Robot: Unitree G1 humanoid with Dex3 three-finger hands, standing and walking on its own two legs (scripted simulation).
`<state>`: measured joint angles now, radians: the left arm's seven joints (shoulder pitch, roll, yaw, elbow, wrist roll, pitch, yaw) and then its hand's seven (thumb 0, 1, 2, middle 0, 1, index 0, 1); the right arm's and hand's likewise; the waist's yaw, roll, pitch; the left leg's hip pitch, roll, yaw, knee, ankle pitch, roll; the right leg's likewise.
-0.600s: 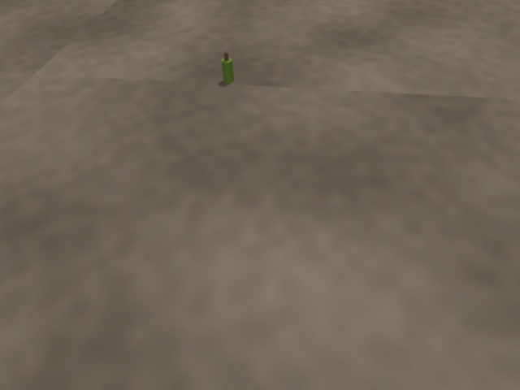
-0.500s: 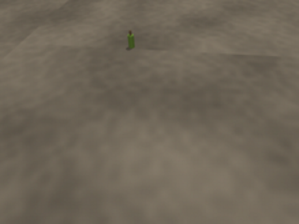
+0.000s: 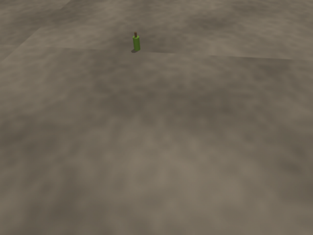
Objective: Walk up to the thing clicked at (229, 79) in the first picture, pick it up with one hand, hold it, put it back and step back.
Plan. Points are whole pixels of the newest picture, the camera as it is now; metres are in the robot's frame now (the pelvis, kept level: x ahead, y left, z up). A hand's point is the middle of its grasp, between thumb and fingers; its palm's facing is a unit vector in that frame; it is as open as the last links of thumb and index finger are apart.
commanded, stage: stand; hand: left
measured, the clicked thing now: (136, 40) +2.20 +0.36 -0.67
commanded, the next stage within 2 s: walk up in 0.52 s
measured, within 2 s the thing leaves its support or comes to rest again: neither
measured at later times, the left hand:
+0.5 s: hand out of the picture +0.07 +0.25 -0.16, palm faces -0.02 -0.94 -0.34, open 7.3 cm
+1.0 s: hand (35, 226) +0.17 +0.41 -0.18, palm faces +0.03 -0.93 -0.36, open 7.4 cm
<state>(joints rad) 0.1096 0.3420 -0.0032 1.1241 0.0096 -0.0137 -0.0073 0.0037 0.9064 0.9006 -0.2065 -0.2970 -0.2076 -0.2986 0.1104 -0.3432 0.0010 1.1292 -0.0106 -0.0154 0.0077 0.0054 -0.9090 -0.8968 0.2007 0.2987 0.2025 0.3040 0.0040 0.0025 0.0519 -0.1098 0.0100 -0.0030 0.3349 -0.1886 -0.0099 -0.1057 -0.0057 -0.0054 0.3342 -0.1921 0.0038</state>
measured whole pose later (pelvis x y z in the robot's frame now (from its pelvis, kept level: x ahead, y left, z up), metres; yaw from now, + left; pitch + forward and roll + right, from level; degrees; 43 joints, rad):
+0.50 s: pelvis +0.00 +0.00 +0.00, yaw +0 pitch -2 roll +0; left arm 0.11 0.34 0.00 1.12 0.01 -0.01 -0.01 0.00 0.91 0.90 -0.21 -0.30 -0.21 -0.30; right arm 0.11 -0.34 0.00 1.13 -0.01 -0.01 0.01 0.01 -0.91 -0.90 0.20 0.30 0.20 0.30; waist 0.00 0.00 0.05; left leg -0.10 0.01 -0.01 0.32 -0.18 -0.01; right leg -0.10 0.00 -0.01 0.32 -0.19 0.00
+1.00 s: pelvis +0.14 +0.10 -0.02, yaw +3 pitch -2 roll +0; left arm 0.25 0.50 0.06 1.05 0.03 -0.02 -0.07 0.01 0.91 0.90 -0.20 -0.30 -0.20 -0.30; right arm 0.22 -0.42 -0.11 0.97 -0.02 -0.08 0.08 0.00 -0.91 -0.90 0.20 0.30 0.20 0.30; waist -0.01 -0.07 -0.01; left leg -0.32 0.06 0.10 0.65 -0.29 0.01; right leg -0.29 -0.03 0.05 1.11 -0.47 -0.06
